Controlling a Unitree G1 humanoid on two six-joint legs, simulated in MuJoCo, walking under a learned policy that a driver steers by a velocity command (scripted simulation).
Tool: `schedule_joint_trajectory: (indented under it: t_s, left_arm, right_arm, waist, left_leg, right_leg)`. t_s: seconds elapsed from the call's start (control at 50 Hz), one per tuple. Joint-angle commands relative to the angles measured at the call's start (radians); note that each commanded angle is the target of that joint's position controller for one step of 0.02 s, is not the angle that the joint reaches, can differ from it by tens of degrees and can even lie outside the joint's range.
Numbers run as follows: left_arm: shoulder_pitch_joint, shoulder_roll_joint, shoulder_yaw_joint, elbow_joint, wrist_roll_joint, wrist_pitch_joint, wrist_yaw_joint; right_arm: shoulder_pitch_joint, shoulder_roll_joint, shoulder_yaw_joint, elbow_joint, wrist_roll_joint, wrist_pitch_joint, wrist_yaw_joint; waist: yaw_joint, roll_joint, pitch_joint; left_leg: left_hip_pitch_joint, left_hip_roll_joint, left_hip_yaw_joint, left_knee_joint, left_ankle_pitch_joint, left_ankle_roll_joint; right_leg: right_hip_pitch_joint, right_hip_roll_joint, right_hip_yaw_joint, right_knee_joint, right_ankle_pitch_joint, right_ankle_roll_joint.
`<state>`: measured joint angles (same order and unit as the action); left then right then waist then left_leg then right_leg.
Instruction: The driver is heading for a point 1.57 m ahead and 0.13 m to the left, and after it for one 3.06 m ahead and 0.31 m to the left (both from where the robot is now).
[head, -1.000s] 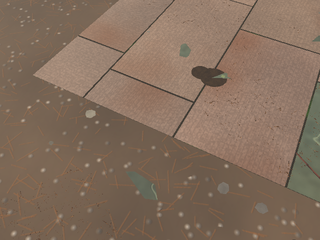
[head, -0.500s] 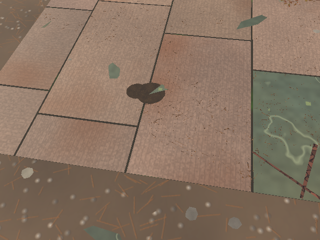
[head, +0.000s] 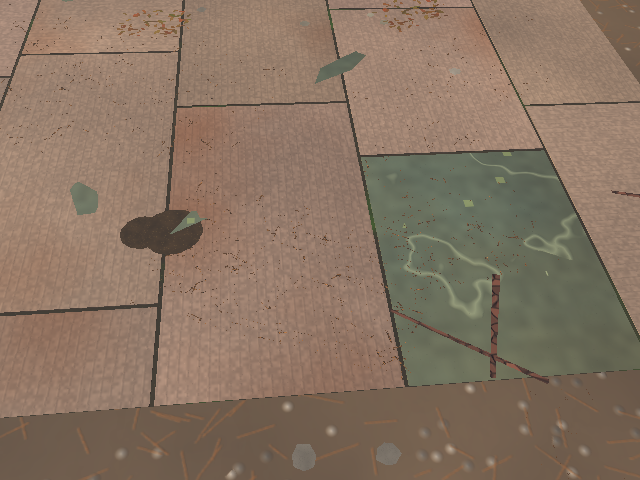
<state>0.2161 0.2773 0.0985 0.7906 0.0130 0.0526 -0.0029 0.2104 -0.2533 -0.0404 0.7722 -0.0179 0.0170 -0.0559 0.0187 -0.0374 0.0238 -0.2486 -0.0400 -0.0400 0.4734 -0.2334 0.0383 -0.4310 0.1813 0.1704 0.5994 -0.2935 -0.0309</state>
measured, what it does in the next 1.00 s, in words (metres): steps on the spot: right foot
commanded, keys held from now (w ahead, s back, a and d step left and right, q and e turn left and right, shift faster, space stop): no key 0.68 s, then w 0.32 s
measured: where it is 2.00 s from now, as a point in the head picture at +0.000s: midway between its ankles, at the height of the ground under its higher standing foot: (329, 453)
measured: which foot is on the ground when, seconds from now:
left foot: down 0.00-1.00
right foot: up 0.00-0.32, down 0.34-0.96, up 0.98-1.00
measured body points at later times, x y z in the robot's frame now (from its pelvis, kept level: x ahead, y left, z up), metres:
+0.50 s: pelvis -0.01 -0.01 +0.01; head +0.00 -0.03 +0.46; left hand +0.13 +0.22 -0.12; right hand +0.03 -0.27 -0.14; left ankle +0.00 +0.10 -0.74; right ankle -0.04 -0.11 -0.74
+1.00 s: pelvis +0.04 +0.02 +0.00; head +0.05 +0.04 +0.45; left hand +0.04 +0.28 -0.16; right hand +0.06 -0.25 -0.13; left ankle +0.04 +0.10 -0.74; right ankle -0.04 -0.11 -0.72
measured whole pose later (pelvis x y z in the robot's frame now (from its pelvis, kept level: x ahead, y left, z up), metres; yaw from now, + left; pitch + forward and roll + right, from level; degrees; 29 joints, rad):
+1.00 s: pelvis +0.04 +0.02 +0.00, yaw -5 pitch +0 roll -1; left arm 0.36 0.25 0.05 1.09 0.02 -0.02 0.01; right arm 0.28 -0.24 -0.04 1.00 -0.03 -0.06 0.00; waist 0.00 -0.03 0.00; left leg -0.22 -0.02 0.07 0.50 -0.27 0.07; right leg -0.15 0.02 0.06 0.59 -0.41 -0.08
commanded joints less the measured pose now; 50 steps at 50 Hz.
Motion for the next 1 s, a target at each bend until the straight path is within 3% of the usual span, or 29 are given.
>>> schedule_joint_trajectory:
  t_s: [0.02,0.04,0.08,0.16,0.22,0.28,0.32,0.34,0.36,0.38,0.4,0.44,0.54,0.68,0.7,0.74,0.78,0.8,0.84,0.9,0.94,0.96,0.98,1.0]
  left_arm:
    - [0.011,0.13,0.034,-0.056,0.025,-0.023,0.001]
    - [0.052,0.116,0.03,-0.034,0.023,-0.017,-0.004]
    - [0.087,0.104,0.023,-0.012,0.02,-0.004,-0.014]
    - [-0.015,0.068,-0.004,-0.033,0.005,0.007,-0.012]
    - [-0.04,0.045,-0.027,-0.027,-0.005,0.012,-0.006]
    - [-0.031,0.05,-0.037,-0.011,-0.019,0.008,0.007]
    - [0.015,0.048,-0.045,0.017,-0.01,-0.01,0.018]
    - [0.019,0.091,-0.041,0.019,0.008,-0.025,0.025]
    - [-0.016,0.173,-0.031,0.012,0.015,-0.034,0.032]
    - [-0.045,0.104,-0.051,0.028,-0.002,-0.04,0.028]
    - [-0.087,0.068,-0.063,0.025,-0.002,-0.046,0.024]
    - [-0.079,0.076,-0.066,0.047,0.002,-0.049,0.031]
    - [-0.031,0.07,-0.071,0.121,-0.007,-0.056,0.039]
    - [-0.025,0.064,-0.077,0.192,-0.007,-0.062,0.04]
    - [-0.009,0.068,-0.076,0.205,-0.007,-0.061,0.04]
    - [0.03,0.118,-0.054,0.222,-0.004,-0.047,0.038]
    - [0.086,0.147,-0.037,0.234,0.002,-0.038,0.032]
    - [0.1,0.138,-0.035,0.238,0.003,-0.041,0.03]
    - [0.105,0.119,-0.034,0.241,0.013,-0.057,0.027]
    - [0.066,0.115,-0.029,0.236,0.003,-0.081,0.022]
    - [0.014,0.108,-0.028,0.224,-0.006,-0.084,0.019]
    - [0.007,0.078,-0.036,0.213,0.001,-0.09,0.017]
    - [-0.015,-0.005,-0.06,0.182,0.0,-0.101,0.01]
    - [-0.034,0.032,-0.051,0.158,0.014,-0.104,0.005]
  right_arm:
    - [-0.055,-0.148,-0.032,-0.084,-0.015,-0.019,0.0]
    - [-0.089,-0.118,-0.024,-0.086,-0.01,-0.023,0.007]
    - [-0.082,-0.11,-0.02,-0.095,-0.006,-0.026,0.012]
    - [0.05,-0.124,-0.025,-0.048,-0.004,-0.03,0.017]
    - [0.054,-0.141,-0.027,-0.03,-0.006,-0.028,0.024]
    - [0.066,-0.165,-0.035,-0.004,-0.007,-0.014,0.035]
    - [0.059,-0.157,-0.034,0.013,0.003,-0.009,0.036]
    - [0.075,-0.127,-0.026,0.009,0.006,-0.016,0.039]
    - [0.099,-0.065,-0.009,-0.014,0.013,-0.025,0.045]
    - [0.078,-0.053,0.0,0.017,0.011,-0.014,0.034]
    - [0.061,-0.07,-0.003,0.03,0.004,-0.008,0.03]
    - [0.026,-0.111,-0.015,0.051,0.003,-0.009,0.037]
    - [0.066,-0.081,-0.005,0.131,0.003,-0.013,0.038]
    - [0.066,-0.068,0.002,0.215,0.003,-0.01,0.033]
    - [0.074,-0.065,0.003,0.227,0.001,-0.01,0.034]
    - [0.062,-0.071,-0.003,0.225,-0.008,-0.007,0.038]
    - [0.011,-0.053,0.0,0.199,-0.021,-0.006,0.049]
    - [-0.004,-0.041,0.004,0.188,-0.024,-0.012,0.053]
    - [-0.021,-0.057,-0.002,0.168,-0.016,-0.032,0.061]
    - [0.014,-0.054,-0.007,0.168,-0.004,-0.062,0.072]
    - [0.169,-0.028,-0.009,0.227,0.001,-0.07,0.067]
    - [0.266,-0.056,-0.02,0.263,-0.003,-0.074,0.058]
    - [0.383,-0.137,-0.037,0.277,-0.018,-0.084,0.046]
    - [0.427,-0.198,-0.05,0.301,-0.006,-0.077,0.051]
  waist:
    - [0.028,0.117,-0.006]
    - [0.054,0.111,-0.009]
    - [0.042,0.179,-0.033]
    - [-0.035,0.179,-0.041]
    - [-0.05,0.217,-0.058]
    - [-0.049,0.243,-0.056]
    - [-0.009,0.188,-0.055]
    - [-0.022,0.116,-0.096]
    - [-0.072,-0.079,-0.099]
    - [-0.048,-0.096,-0.081]
    - [-0.057,-0.088,-0.047]
    - [-0.031,-0.091,-0.007]
    - [-0.032,-0.005,0.01]
    - [-0.035,0.031,0.027]
    - [-0.032,0.022,0.005]
    - [-0.016,-0.042,0.038]
    - [0.018,-0.103,0.134]
    - [0.024,-0.117,0.161]
    - [0.017,-0.092,0.147]
    - [-0.026,-0.076,0.103]
    - [-0.104,-0.038,0.078]
    - [-0.135,0.04,0.056]
    - [-0.175,0.272,0.005]
    - [-0.156,0.314,0.05]
  left_leg:
    - [-0.031,0.359,-0.336,-0.254,0.093,0.189]
    - [-0.024,0.291,-0.232,-0.224,0.195,0.159]
    - [0.053,0.234,-0.137,-0.181,0.358,0.148]
    - [0.222,0.249,-0.121,-0.125,0.527,0.171]
    - [0.212,0.244,-0.101,-0.098,0.54,0.165]
    - [0.184,0.243,-0.114,-0.062,0.609,0.162]
    - [0.109,0.226,-0.103,-0.02,0.553,0.097]
    - [0.023,0.207,-0.089,0.0,0.409,0.045]
    - [-0.081,0.108,-0.001,0.027,0.109,-0.002]
    - [0.048,0.096,0.022,-0.054,-0.081,-0.014]
    - [0.081,0.093,0.014,-0.083,-0.023,-0.018]
    - [0.1,0.095,0.001,-0.098,0.11,-0.023]
    - [0.12,0.116,-0.01,-0.135,0.153,-0.028]
    - [0.141,0.126,-0.016,-0.144,0.139,-0.027]
    - [0.146,0.11,0.0,-0.129,0.059,-0.023]
    - [0.048,0.041,0.065,-0.009,-0.194,-0.007]
    - [-0.124,0.013,0.108,0.134,-0.253,0.006]
    - [-0.164,0.038,0.094,0.204,-0.22,0.016]
    - [-0.241,0.073,0.053,0.289,-0.237,0.031]
    - [-0.115,0.068,0.074,0.153,-0.172,0.044]
    - [0.194,0.008,0.14,-0.042,-0.039,0.045]
    - [0.366,0.035,0.073,-0.097,-0.08,0.044]
    - [0.472,0.285,-0.303,-0.29,-0.38,0.084]
    - [0.41,0.431,-0.59,-0.395,-0.555,0.16]
  right_leg:
    - [-0.075,-0.042,-0.014,0.404,-0.17,0.03]
    - [-0.06,-0.042,-0.02,0.476,-0.12,0.034]
    - [-0.086,-0.037,-0.044,0.555,-0.106,0.051]
    - [-0.113,-0.065,-0.056,0.382,-0.134,0.086]
    - [0.032,-0.096,-0.112,0.163,-0.18,0.079]
    - [0.158,-0.102,-0.176,-0.048,-0.13,0.051]
    - [0.327,-0.138,-0.152,-0.339,0.159,0.022]
    - [0.46,-0.236,-0.038,-0.362,0.233,0.002]
    - [0.497,-0.407,0.138,-0.302,0.523,-0.062]
    - [0.346,-0.439,0.1,-0.266,0.558,-0.122]
    - [0.318,-0.385,0.072,-0.27,0.46,-0.102]
    - [0.291,-0.301,0.034,-0.29,0.314,-0.05]
    - [0.293,-0.276,0.009,-0.298,0.259,-0.041]
    - [0.252,-0.263,0.006,-0.324,0.185,-0.041]
    - [0.258,-0.255,0.01,-0.34,0.061,-0.049]
    - [0.236,-0.264,0.074,-0.376,-0.325,-0.101]
    - [0.223,-0.373,0.23,-0.469,-0.562,-0.178]
    - [0.21,-0.423,0.29,-0.499,-0.559,-0.211]
    - [0.271,-0.456,0.308,-0.508,-0.427,-0.237]
    - [0.254,-0.4,0.176,-0.458,-0.247,-0.203]
    - [0.077,-0.323,0.065,-0.348,-0.224,-0.161]
    - [-0.051,-0.27,0.008,-0.217,-0.213,-0.133]
    - [-0.181,-0.15,-0.146,0.117,-0.195,-0.081]
    - [-0.308,-0.103,-0.179,0.315,-0.257,-0.079]
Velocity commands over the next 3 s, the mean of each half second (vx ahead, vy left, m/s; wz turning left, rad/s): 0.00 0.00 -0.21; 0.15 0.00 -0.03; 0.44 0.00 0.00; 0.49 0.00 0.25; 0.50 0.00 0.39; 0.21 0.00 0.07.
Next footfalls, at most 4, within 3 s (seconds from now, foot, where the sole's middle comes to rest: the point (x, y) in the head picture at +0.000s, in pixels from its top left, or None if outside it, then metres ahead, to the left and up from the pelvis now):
0.34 right None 0.00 -0.11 -0.77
1.44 right None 0.42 -0.07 -0.77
2.00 left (299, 371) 0.72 0.06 -0.77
2.52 right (337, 253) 1.06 -0.02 -0.77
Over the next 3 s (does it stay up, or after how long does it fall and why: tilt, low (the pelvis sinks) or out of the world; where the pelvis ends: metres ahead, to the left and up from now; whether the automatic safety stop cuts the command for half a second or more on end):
stays up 1.02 0.05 0.00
